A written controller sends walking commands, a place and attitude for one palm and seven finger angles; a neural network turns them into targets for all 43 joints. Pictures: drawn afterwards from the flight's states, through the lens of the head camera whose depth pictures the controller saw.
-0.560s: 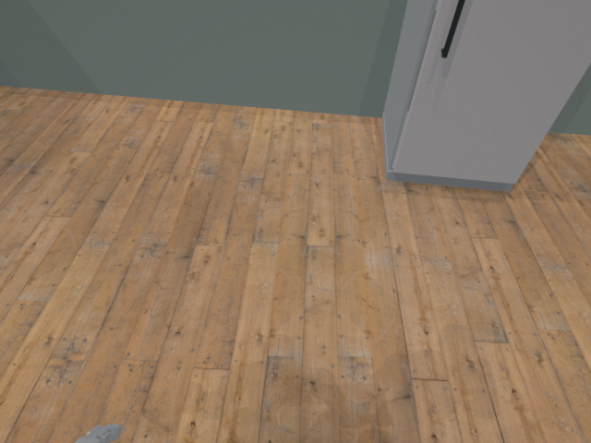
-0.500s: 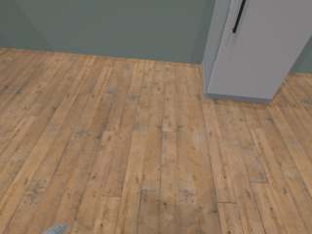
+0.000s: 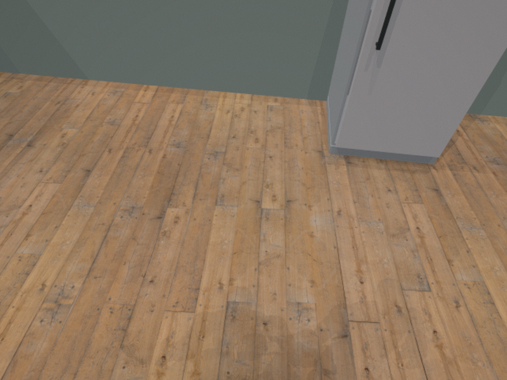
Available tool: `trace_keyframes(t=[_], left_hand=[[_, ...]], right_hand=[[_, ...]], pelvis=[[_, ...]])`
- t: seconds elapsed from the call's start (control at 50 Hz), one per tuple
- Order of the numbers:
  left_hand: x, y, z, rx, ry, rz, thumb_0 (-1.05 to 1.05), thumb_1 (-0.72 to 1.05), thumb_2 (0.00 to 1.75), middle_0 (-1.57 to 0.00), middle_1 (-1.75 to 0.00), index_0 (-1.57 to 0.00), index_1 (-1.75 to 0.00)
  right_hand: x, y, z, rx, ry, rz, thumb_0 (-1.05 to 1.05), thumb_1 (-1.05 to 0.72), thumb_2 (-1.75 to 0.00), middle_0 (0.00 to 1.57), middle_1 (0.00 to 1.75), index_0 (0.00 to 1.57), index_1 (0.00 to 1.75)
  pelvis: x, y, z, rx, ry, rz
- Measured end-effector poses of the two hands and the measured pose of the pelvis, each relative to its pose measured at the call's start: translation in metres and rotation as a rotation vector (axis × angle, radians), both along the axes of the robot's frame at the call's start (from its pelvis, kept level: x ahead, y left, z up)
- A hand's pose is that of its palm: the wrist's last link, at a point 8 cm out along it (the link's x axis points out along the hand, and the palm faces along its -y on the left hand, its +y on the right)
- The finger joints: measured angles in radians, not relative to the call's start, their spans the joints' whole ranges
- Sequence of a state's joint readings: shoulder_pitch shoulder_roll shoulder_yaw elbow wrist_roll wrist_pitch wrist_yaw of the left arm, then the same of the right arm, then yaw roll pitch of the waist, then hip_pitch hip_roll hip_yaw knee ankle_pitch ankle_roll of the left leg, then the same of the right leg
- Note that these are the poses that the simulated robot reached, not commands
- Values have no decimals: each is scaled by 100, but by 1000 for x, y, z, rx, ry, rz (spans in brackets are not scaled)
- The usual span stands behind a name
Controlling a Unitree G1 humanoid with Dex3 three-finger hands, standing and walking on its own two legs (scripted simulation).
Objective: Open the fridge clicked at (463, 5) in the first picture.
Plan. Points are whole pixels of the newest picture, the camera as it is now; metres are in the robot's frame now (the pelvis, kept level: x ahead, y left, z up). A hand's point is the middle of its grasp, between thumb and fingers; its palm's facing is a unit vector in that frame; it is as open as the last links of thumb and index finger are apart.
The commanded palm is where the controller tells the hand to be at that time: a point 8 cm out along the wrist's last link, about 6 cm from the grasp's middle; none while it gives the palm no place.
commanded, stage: stand and wait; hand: left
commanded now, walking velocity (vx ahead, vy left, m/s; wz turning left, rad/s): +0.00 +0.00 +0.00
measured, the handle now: out of the picture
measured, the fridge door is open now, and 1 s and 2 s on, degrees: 0 0 0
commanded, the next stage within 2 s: look at it before walking up in 0.26 s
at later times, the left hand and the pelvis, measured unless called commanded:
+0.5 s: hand out of the picture +0.07 +0.24 -0.15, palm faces -0.02 -0.94 -0.33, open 7.4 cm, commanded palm none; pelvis -0.01 +0.00 +0.00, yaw +0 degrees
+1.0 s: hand out of the picture +0.08 +0.24 -0.15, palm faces -0.02 -0.94 -0.33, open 7.4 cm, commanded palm none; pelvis +0.00 +0.00 +0.00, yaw +0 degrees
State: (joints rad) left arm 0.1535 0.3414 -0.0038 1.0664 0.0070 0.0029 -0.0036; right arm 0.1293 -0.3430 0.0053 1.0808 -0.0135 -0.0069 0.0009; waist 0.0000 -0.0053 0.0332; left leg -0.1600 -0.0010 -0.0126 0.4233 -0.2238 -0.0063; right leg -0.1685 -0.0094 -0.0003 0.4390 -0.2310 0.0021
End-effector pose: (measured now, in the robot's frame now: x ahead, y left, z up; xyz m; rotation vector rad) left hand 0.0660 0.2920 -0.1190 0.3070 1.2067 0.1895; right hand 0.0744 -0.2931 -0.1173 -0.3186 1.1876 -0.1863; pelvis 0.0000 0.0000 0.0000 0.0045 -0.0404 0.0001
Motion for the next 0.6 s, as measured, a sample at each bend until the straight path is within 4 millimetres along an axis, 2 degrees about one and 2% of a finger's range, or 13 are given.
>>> trace_keyframes(t=[0.2, 0.6], left_hand=[[-3, -1, 2, 5, -5, -1, 1, 91, 90, -20, -30, -20, -30], [-7, -4, 1, -4, 7, -6, 1, 91, 90, -20, -30, -20, -30]], right_hand=[[-17, -2, -2, 6, 27, -16, 0, -91, -90, 20, 30, 20, 30], [-19, -2, -1, 10, 32, -14, 0, -91, -90, 20, 30, 20, 30]], pelvis=[[-6, -2, 1, 0, -6, -1], [-9, -3, 2, 0, 3, -3]])
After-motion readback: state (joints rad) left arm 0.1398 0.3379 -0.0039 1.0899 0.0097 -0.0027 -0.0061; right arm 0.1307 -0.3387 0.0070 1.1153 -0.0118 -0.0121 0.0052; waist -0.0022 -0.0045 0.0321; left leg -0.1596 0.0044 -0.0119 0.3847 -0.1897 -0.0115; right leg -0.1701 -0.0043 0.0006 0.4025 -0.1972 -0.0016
